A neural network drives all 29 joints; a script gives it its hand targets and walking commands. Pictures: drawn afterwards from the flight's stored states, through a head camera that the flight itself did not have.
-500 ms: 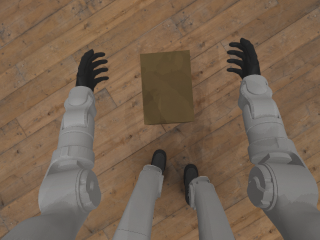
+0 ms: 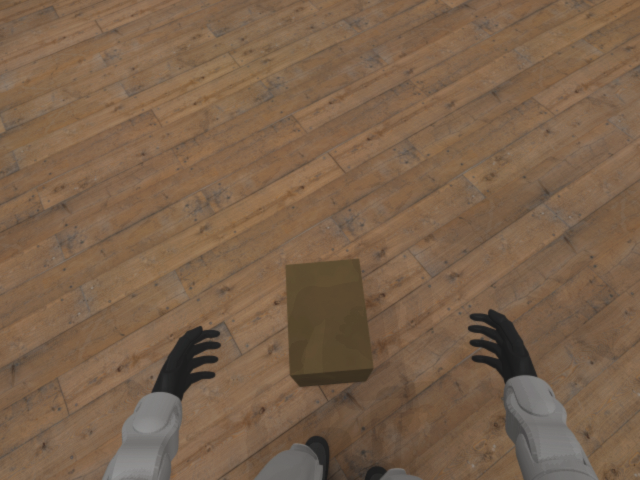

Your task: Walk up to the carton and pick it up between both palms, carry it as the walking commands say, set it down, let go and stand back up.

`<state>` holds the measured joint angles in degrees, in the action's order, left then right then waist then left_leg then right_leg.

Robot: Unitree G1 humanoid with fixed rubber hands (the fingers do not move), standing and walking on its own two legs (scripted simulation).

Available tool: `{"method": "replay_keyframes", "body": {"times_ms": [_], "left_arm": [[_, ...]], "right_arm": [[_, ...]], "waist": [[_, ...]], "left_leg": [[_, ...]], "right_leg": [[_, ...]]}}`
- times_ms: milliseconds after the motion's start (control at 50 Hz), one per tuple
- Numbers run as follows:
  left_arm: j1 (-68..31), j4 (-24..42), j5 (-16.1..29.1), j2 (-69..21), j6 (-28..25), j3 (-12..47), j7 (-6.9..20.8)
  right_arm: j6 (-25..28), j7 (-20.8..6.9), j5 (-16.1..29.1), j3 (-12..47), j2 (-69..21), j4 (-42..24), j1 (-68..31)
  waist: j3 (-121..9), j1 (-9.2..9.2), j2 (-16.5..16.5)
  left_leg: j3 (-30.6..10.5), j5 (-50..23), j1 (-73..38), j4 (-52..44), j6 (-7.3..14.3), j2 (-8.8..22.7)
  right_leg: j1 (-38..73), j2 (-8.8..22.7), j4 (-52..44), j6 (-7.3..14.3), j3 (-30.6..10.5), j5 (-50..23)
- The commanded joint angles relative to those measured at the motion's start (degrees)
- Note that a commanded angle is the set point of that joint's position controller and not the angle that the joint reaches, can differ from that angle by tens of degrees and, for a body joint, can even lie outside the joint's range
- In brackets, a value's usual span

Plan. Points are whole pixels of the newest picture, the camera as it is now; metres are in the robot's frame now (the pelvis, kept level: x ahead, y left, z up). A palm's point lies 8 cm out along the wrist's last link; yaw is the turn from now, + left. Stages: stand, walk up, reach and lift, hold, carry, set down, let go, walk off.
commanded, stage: let go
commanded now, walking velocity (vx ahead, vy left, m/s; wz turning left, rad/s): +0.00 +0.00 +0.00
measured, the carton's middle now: (327, 326) +0.44 +0.06 -0.63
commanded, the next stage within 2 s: stand in 0.74 s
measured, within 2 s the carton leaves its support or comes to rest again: neither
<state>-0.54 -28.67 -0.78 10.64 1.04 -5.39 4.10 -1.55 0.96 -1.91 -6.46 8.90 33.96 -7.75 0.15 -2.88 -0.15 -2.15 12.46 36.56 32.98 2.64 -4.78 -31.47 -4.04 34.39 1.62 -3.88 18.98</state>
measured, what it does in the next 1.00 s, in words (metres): stands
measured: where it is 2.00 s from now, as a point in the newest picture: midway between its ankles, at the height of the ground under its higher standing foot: outside the picture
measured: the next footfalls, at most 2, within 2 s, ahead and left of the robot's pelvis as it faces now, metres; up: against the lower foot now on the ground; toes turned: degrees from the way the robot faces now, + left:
none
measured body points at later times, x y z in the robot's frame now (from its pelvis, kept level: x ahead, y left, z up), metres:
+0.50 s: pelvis +0.01 -0.04 +0.01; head +0.02 -0.04 +0.46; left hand +0.19 +0.20 -0.06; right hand +0.18 -0.27 -0.06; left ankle +0.02 +0.08 -0.72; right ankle -0.04 -0.10 -0.72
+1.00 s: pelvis +0.03 -0.01 +0.01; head +0.03 +0.00 +0.46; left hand +0.18 +0.28 -0.08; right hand +0.16 -0.31 -0.07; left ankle +0.02 +0.08 -0.72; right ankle -0.04 -0.10 -0.72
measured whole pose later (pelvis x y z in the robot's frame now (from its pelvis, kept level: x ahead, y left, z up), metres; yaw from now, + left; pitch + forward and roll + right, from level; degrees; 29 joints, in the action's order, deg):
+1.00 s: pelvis +0.03 -0.01 +0.01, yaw +0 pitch +0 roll +0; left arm 11.8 -37.7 -1.6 19.9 1.6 -3.8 -0.7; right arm 0.1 1.5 -2.3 -2.6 18.5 41.9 11.8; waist -0.3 -0.2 2.6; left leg -2.6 16.3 13.7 30.1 2.0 -3.4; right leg -6.9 -5.2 27.2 3.2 -4.3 20.0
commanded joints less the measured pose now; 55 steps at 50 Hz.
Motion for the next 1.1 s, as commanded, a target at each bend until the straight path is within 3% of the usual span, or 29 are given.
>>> {"method": "replay_keyframes", "body": {"times_ms": [0,80,220,360,480,620,720,740,780,800,820,860,900,940,1080], "left_arm": [[4.1,7.3,0.9,5.6,-1.4,0.1,-0.8],[8.7,9.1,1.7,6.2,-1.1,0.8,-0.8],[12.7,10.1,2.1,7.4,1.5,1.8,0.1],[11.7,9.4,1.3,9.1,4.8,1.3,0.5],[11.8,8.9,0.5,9.5,6.6,1.3,0.4],[10.6,10.5,0.0,8.3,11.3,1.0,-1.9],[10.8,11.2,-0.4,7.7,12.2,1.4,-2.7],[9.0,4.4,-0.4,14.4,7.2,-0.2,-4.9],[8.3,2.7,-1.8,15.4,3.1,-0.4,-5.4],[7.9,1.9,-1.8,14.9,2.0,-0.1,-5.4],[7.5,1.1,-1.7,14.2,1.1,-0.1,-5.2],[7.8,-0.8,-1.3,13.9,0.0,0.0,-4.7],[9.0,-3.0,-0.9,14.4,-0.5,0.1,-4.6],[9.7,-4.6,-0.7,15.1,-0.8,0.2,-4.9],[10.1,-9.0,-0.6,16.9,-1.1,1.0,-5.5]], "right_arm": [[2.0,-1.0,1.5,0.0,5.7,-6.4,3.4],[2.1,-2.0,2.5,1.4,6.4,-9.6,9.2],[-0.6,-3.1,1.9,3.1,8.2,-13.1,17.1],[-3.7,-3.8,2.8,4.0,8.3,-14.8,16.8],[-5.4,-3.7,2.6,3.8,8.2,-14.9,17.3],[-4.0,-2.0,3.9,4.6,8.8,-12.4,19.0],[-3.6,-1.4,3.6,5.0,9.2,-11.6,20.6],[-2.1,0.0,-1.6,3.1,14.0,-4.3,17.7],[-0.2,0.8,-1.6,1.9,15.7,-2.6,18.9],[0.6,0.8,-1.6,1.9,15.7,-1.5,19.1],[1.2,0.9,-1.4,2.0,15.4,-0.7,18.7],[2.2,0.6,-0.9,2.2,15.6,0.7,16.8],[2.7,0.6,-0.5,2.3,15.8,2.2,16.2],[2.8,0.7,-0.3,2.3,16.3,3.7,16.4],[3.0,1.1,-0.1,2.1,18.7,8.0,16.5]], "waist": [[-19.0,0.48,-1.9],[-14.0,0.78,-0.7],[-3.7,2.32,3.2],[1.9,2.23,2.7],[3.0,2.04,3.1],[0.8,2.76,3.2],[0.1,2.74,2.4],[2.8,0.92,8.0],[2.8,3.20,5.0],[2.7,3.64,3.0],[2.5,3.65,1.2],[0.3,2.78,-0.7],[-2.3,2.30,-0.6],[-4.0,2.36,-0.6],[-5.0,2.85,-1.0]], "left_leg": [[-3.2,-22.9,-33.2,-2.3,-4.5,5.5],[-2.4,-22.1,-35.0,-5.3,-3.7,4.8],[-0.1,-13.0,-35.3,-8.6,-2.0,3.9],[1.0,-7.0,-35.8,-8.3,-2.0,3.0],[0.9,-6.4,-35.4,-7.7,-2.1,2.3],[0.1,-6.1,-31.5,-6.4,-2.7,1.8],[-0.3,-6.8,-30.1,-5.4,-3.0,1.9],[-2.6,-4.2,-24.1,-4.0,-3.3,4.8],[-3.9,0.2,-25.9,-3.7,-2.4,5.7],[-4.5,1.4,-26.1,-4.3,-2.0,6.1],[-5.3,1.4,-25.6,-4.9,-1.7,6.8],[-6.8,-3.3,-24.3,-5.9,-1.0,8.0],[-7.4,-9.7,-24.7,-6.0,-0.8,8.7],[-7.4,-14.2,-26.2,-6.0,-0.8,8.9],[-8.2,-20.2,-30.6,-7.2,-0.7,9.8]], "right_leg": [[2.8,2.3,-6.7,-1.4,0.4,-12.8],[10.2,2.9,-9.7,-1.7,-0.2,-15.5],[17.0,5.2,-13.3,-2.2,-2.1,-15.6],[18.5,6.4,-14.3,-2.1,-2.8,-13.9],[21.2,6.6,-13.7,-2.7,-3.4,-19.5],[22.2,6.6,-11.4,-3.0,-2.9,-25.0],[21.2,5.4,-10.3,-2.2,-2.7,-24.1],[16.1,7.3,-13.9,-2.9,-6.5,-6.3],[13.1,8.2,-16.9,-1.0,-9.6,6.7],[12.7,8.0,-16.8,-0.2,-9.8,8.7],[13.3,7.6,-15.8,0.3,-9.3,7.8],[17.5,6.8,-13.1,-0.1,-7.5,-1.5],[21.2,6.7,-11.1,-0.9,-6.6,-11.2],[23.1,6.7,-10.3,-1.2,-6.4,-16.4],[23.4,6.7,-9.9,-1.0,-6.2,-19.2]]}}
